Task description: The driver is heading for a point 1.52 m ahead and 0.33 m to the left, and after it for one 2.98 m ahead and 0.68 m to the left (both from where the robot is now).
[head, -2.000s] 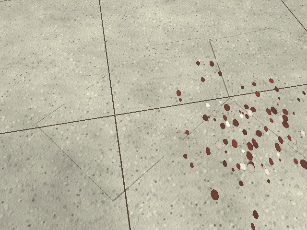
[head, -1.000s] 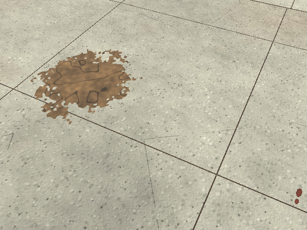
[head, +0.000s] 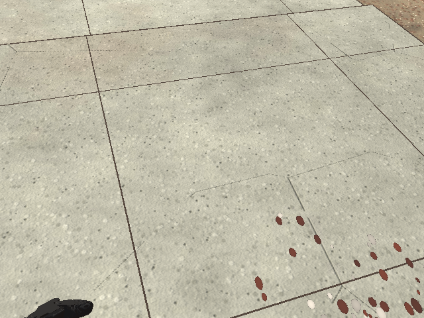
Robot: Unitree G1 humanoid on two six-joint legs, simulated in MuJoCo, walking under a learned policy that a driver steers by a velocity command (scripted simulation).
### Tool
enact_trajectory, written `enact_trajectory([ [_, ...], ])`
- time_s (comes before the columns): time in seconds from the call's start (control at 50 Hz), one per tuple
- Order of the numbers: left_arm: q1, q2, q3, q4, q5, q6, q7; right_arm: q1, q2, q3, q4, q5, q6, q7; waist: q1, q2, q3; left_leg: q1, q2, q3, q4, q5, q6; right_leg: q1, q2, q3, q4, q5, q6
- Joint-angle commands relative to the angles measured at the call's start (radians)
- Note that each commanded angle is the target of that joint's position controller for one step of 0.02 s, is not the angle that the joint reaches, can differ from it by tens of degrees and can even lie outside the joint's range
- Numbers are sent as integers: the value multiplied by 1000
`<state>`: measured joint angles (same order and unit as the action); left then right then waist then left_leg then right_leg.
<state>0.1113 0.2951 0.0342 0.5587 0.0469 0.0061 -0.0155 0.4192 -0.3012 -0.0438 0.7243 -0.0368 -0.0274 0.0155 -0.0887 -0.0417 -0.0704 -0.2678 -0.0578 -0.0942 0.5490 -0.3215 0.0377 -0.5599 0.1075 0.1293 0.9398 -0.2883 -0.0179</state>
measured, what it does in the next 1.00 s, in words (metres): walks ahead, turning left: right foot, then left foot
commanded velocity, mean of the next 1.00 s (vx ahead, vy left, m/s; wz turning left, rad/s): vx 0.94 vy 0.00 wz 0.31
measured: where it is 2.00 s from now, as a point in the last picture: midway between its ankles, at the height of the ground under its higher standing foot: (94, 176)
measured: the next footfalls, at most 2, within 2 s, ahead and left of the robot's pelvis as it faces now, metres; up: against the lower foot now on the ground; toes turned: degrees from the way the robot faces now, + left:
right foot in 0.26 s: +0.19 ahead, -0.12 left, +0.00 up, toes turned +13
left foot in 0.68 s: +0.53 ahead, +0.26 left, +0.00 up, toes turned +32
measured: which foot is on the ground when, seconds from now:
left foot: down 0.00-0.28, up 0.30-0.66, down 0.68-1.00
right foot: up 0.00-0.24, down 0.26-0.68, up 0.70-1.00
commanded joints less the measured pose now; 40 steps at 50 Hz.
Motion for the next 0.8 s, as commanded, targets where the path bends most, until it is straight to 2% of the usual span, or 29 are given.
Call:
enact_trajectory([
  [0.02,-48,140,38,-63,27,-31,-15,-96,-171,-41,-80,28,-19,17,75,132,134,-1,220,-457,-393,-296,115,-152,-98,-65,63,125,60],
  [0.06,-71,85,18,-68,13,-25,-26,-13,-151,-39,-33,30,-24,11,40,202,121,9,158,-362,-390,-185,126,-69,-88,-101,-16,120,72],
  [0.1,-132,49,3,-80,-4,-27,-27,40,-148,-47,-5,29,-15,5,4,213,121,70,141,-353,-373,-134,139,-47,-68,-121,-150,90,77],
  [0.18,-231,33,-3,-96,-22,-45,-16,81,-152,-64,36,22,3,1,-38,240,122,123,139,-385,-319,-97,163,57,-19,-136,-396,-28,78],
  [0.22,-179,37,1,-81,-36,-59,4,43,-150,-70,42,22,4,2,0,230,103,58,136,-403,-273,-25,159,246,-10,-128,-515,2,60],
  [0.24,-86,54,8,-52,-36,-70,21,-2,-150,-73,35,29,-2,2,58,197,71,-31,117,-376,-210,46,140,442,-33,-115,-592,79,37],
  [0.26,56,120,31,-17,-24,-81,43,-38,-143,-74,26,40,-18,4,135,146,-3,-181,74,-317,-66,110,110,713,-112,-58,-585,62,4],
  [0.28,247,220,64,9,7,-84,62,-56,-79,-57,-2,72,-40,5,241,-28,-142,-390,-1,-179,232,39,68,1018,-335,159,-607,-193,-49],
  [0.3,312,298,88,43,21,-71,63,-76,-25,-31,-56,80,-47,-2,247,-241,-215,-596,-47,-41,458,-193,57,1080,-548,510,-677,-469,-132],
  [0.32,266,207,72,45,28,-69,59,-140,-77,-35,-46,49,-30,-10,218,-98,-98,-656,60,-10,603,-110,63,938,-551,487,-662,-475,-142],
  [0.34,237,134,50,41,24,-76,51,-188,-78,-37,-43,24,-24,0,206,-21,-14,-658,82,4,644,-44,62,839,-498,378,-674,-372,-132],
  [0.36,232,93,37,55,21,-81,45,-196,-70,-37,-37,14,-17,16,189,-9,28,-647,107,16,651,-8,57,781,-448,263,-703,-258,-115],
  [0.4,277,68,27,105,4,-92,40,-245,-51,-33,-53,-3,6,45,174,-68,119,-692,144,40,679,9,53,718,-390,110,-749,-101,-92],
  [0.44,314,62,26,144,-8,-107,28,-314,-31,-22,-95,0,19,63,161,-83,158,-756,155,47,723,43,52,706,-384,17,-765,90,-86],
  [0.48,290,50,20,170,-9,-123,23,-379,-27,-10,-143,3,22,75,117,-86,189,-748,163,53,700,102,50,637,-375,-98,-798,265,-74],
  [0.52,234,56,19,185,-9,-132,24,-437,-30,4,-176,5,22,89,82,-71,233,-640,162,108,549,190,54,521,-334,-243,-850,358,-50],
  [0.54,233,62,19,197,-12,-132,26,-471,-29,12,-186,2,21,98,83,-37,249,-549,147,165,446,236,67,470,-311,-307,-872,418,-39],
  [0.56,256,73,18,213,-15,-135,27,-497,-13,24,-195,-1,18,105,89,-14,258,-419,117,217,348,263,91,409,-304,-343,-887,563,-36],
  [0.6,326,135,25,247,-17,-138,29,-450,-10,28,-171,-2,14,95,62,-31,193,-183,10,277,291,254,135,434,-339,-350,-800,1127,-53],
  [0.62,331,188,34,257,-13,-129,32,-348,-38,18,-137,-3,10,81,-3,-65,126,-53,-35,263,273,187,153,464,-363,-344,-666,1304,-65],
  [0.64,312,240,44,260,-12,-115,36,-163,-92,-5,-81,-9,11,61,-103,-88,24,157,-70,228,246,99,170,451,-384,-330,-440,1380,-79],
  [0.66,272,255,44,257,-22,-103,40,44,-154,-35,-18,-17,13,37,-222,-67,-68,432,-57,165,121,111,190,345,-364,-330,-138,1292,-82],
  [0.68,314,142,22,244,-10,-95,29,62,-257,-65,2,-24,14,14,-150,103,-140,632,153,-84,98,-84,192,128,-222,-302,331,254,-66],
  [0.7,458,34,-7,191,-71,-103,24,35,-319,-67,-48,-39,0,6,-35,278,-378,821,513,-649,-57,-103,259,-119,-86,-61,682,-269,-63],
  [0.72,254,158,22,165,-65,-107,28,32,-270,-74,-41,-18,2,-5,-117,58,-321,671,432,-614,-192,-139,203,-158,-103,21,673,-82,-75],
  [0.74,244,124,18,155,-71,-106,25,-29,-239,-61,-1,-20,-11,-16,-27,88,-92,474,425,-474,-226,-86,192,-195,-142,-25,616,-10,-67],
  [0.76,259,100,9,184,-53,-96,18,-92,-170,-46,4,-20,-28,-12,31,4,33,287,383,-357,-255,-16,167,-151,-203,-40,519,30,-63],
  [0.78,289,75,6,216,-37,-72,8,-149,-130,-33,5,-17,-43,-10,82,13,81,157,321,-225,-285,18,130,-73,-228,-33,463,46,-59],
  [0.8,358,53,4,243,-30,-45,-4,-151,-102,-24,9,-6,-55,-9,121,75,86,66,320,-157,-328,16,119,-1,-239,-36,435,54,-47],
])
